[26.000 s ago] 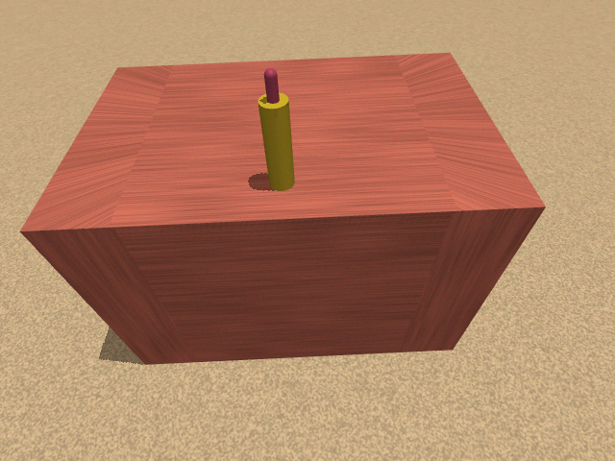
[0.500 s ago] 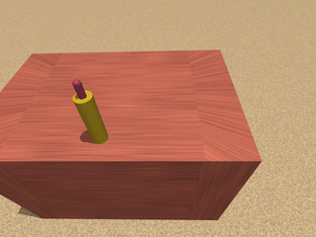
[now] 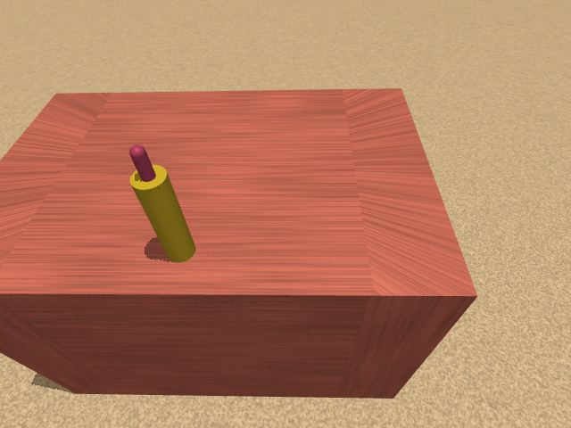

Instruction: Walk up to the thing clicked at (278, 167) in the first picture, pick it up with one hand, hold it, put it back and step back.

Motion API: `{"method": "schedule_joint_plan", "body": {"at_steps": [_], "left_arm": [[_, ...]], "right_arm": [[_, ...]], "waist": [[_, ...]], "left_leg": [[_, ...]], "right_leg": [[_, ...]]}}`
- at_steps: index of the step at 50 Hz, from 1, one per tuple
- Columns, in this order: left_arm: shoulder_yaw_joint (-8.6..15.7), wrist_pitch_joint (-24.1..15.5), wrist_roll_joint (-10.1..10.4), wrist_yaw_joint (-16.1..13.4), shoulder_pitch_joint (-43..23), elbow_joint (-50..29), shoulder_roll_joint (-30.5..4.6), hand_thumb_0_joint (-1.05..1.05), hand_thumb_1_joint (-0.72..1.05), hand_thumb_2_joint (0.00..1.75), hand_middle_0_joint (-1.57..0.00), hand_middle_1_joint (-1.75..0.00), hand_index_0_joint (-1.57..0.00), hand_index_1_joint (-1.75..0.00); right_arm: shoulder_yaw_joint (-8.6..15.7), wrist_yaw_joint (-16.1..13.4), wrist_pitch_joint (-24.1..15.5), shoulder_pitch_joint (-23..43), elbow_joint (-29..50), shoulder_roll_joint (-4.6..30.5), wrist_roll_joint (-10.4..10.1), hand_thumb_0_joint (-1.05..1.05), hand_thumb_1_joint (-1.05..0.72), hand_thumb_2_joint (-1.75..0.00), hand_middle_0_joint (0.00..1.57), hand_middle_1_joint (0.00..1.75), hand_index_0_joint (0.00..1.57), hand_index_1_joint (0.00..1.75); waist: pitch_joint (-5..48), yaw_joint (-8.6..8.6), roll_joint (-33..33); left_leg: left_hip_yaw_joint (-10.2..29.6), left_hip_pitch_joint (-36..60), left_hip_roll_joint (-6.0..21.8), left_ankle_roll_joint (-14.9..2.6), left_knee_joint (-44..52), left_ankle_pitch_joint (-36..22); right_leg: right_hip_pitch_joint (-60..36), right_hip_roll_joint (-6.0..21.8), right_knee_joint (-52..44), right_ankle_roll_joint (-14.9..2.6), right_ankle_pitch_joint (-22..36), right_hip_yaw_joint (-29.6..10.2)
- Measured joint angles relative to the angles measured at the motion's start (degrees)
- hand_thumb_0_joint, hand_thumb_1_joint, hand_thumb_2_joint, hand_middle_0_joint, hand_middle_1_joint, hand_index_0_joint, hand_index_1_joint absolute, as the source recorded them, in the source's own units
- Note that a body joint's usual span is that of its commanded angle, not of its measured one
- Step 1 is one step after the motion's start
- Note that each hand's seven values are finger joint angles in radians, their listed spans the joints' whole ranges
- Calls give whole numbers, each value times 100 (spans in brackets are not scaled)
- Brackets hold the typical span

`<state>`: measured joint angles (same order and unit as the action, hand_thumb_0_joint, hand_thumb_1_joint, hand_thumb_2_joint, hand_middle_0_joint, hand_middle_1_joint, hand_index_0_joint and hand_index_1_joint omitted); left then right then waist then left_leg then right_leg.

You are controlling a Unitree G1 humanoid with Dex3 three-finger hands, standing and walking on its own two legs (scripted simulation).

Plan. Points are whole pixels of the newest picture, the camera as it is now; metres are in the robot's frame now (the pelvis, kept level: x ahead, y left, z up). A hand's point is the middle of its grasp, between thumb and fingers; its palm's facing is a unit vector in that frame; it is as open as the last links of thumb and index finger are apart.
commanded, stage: stand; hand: left
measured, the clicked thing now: (162, 207) +0.45 +0.22 +0.04
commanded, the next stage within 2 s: none
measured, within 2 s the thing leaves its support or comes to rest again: neither
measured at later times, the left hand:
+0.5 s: hand out of the picture +0.08 +0.26 -0.15, palm faces -0.01 -0.94 -0.35, open 7.6 cm
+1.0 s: hand out of the picture +0.07 +0.26 -0.16, palm faces -0.02 -0.94 -0.35, open 7.4 cm
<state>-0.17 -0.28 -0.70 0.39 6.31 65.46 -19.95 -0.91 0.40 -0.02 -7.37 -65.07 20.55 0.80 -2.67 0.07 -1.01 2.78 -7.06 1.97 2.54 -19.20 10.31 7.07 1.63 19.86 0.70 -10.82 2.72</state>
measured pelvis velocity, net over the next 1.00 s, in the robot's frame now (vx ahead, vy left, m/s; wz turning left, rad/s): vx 0.01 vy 0.00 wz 0.01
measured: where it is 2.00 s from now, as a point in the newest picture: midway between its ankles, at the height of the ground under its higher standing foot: outside the picture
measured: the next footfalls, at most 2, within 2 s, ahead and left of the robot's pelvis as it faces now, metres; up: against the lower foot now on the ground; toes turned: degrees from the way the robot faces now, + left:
none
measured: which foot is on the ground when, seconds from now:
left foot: down 0.00-1.00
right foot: down 0.00-1.00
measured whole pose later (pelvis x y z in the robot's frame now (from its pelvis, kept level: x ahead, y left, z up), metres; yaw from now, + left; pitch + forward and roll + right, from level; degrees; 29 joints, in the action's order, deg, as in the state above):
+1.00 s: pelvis +0.01 +0.00 +0.00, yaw +0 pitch -2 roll +0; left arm 0.2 -0.2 -0.7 0.4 6.8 65.0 -19.8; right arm -0.7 0.3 0.2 -7.4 -64.8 20.4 0.6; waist -3.0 0.0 -0.8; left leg 3.1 -6.3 1.9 2.4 -18.9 10.5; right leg 5.8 1.7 18.8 0.8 -10.8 3.1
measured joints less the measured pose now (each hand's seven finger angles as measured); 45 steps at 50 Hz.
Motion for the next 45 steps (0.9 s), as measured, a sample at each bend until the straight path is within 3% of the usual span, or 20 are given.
{"method": "schedule_joint_plan", "body": {"at_steps": [10, 15, 20, 28, 45], "left_arm": [[3, -14, 5, -13, -23, -12, 10, 0, 21, 70, -19, -28, -20, -27], [11, -1, 9, -15, -35, -21, 20, 0, 56, 82, -20, -29, -20, -29], [17, -6, 3, -17, -42, -30, 24, 0, 77, 87, -20, -30, -21, -29], [29, 5, 1, -20, -47, -38, 16, 0, 88, 89, -20, -30, -21, -30], [48, 6, 5, 1, 39, -31, 5, 0, 90, 90, -20, -30, -21, -30]], "right_arm": [[4, -14, 4, 68, 36, -3, -13, 1, -90, -90, 20, 30, 20, 30], [1, -23, -1, 85, 38, 0, -13, 1, -90, -90, 20, 30, 20, 30], [2, -31, 2, 106, 47, 3, -20, 1, -90, -90, 20, 30, 20, 30], [9, -40, 11, 121, 63, 1, -20, 1, -90, -90, 20, 30, 20, 30], [31, -10, 30, -3, 21, -14, -14, 1, -90, -90, 20, 30, 20, 30]], "waist": [[-27, -6, -12], [-17, -14, -5], [-18, -17, -6], [-2, -16, 1], [-46, -2, 27]], "left_leg": [[18, 37, 5, -2, 11, 49], [21, 66, 1, -1, 25, 65], [26, 89, 2, -3, 22, 78], [30, 128, -3, -3, 30, 66], [44, 75, -3, -6, 39, 24]], "right_leg": [[-66, -5, -55, 6, -32, 22], [-95, 0, -64, 8, -53, 27], [-129, -1, -78, 11, -59, 33], [-165, 5, -76, 11, -55, 37], [-129, 3, -111, 7, -3, 50]]}}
